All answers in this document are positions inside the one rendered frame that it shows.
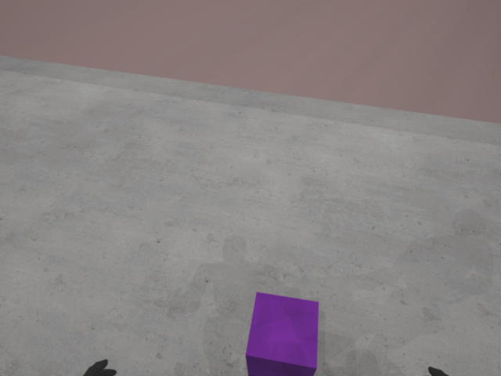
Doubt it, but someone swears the carton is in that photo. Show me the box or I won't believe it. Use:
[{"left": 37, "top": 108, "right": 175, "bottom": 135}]
[{"left": 246, "top": 292, "right": 319, "bottom": 376}]

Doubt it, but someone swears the left robot hand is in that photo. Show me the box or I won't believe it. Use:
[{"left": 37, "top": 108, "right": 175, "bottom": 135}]
[{"left": 83, "top": 360, "right": 117, "bottom": 376}]

